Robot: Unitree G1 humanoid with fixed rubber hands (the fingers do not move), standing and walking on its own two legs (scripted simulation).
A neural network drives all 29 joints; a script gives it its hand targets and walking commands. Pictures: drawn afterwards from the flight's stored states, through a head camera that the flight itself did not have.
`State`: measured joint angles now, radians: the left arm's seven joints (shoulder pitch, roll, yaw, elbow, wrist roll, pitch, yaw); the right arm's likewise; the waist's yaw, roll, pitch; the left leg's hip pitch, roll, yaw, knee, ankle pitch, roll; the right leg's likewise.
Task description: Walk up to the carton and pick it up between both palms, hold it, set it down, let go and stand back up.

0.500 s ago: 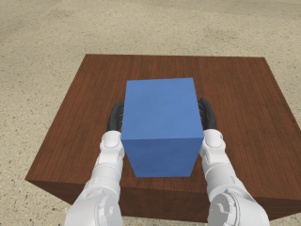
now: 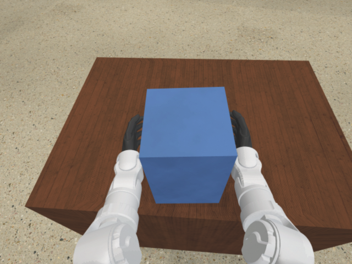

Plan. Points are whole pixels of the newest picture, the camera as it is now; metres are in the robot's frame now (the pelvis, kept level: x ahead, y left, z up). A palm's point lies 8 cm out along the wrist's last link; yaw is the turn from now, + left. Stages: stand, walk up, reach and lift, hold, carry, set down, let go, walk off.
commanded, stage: set down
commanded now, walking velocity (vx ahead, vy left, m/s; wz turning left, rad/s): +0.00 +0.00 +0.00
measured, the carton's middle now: (186, 151) +0.41 -0.01 +0.00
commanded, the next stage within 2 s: none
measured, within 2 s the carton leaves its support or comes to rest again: neither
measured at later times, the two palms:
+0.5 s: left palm (108, 141) +0.41 +0.17 +0.05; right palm (247, 136) +0.42 -0.16 +0.05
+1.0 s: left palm (89, 116) +0.40 +0.18 +0.15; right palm (270, 110) +0.41 -0.17 +0.15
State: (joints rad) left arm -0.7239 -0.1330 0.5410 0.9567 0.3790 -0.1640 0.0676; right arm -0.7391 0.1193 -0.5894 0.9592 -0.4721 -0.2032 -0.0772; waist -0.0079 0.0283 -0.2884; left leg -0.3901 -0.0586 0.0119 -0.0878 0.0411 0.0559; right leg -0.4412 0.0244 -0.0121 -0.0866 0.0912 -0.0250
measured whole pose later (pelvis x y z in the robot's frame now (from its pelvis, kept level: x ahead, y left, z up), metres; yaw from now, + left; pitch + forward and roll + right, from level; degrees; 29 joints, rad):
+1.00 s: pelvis -0.05 +0.00 +0.00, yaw -1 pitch +14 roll +0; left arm -0.99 0.24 0.05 0.96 -0.19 0.31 0.16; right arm -1.03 -0.21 -0.14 1.05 0.10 0.27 -0.10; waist 0.01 0.01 -0.20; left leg -0.41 -0.05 0.03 0.26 -0.10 0.05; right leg -0.43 0.03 -0.01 0.18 -0.01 -0.02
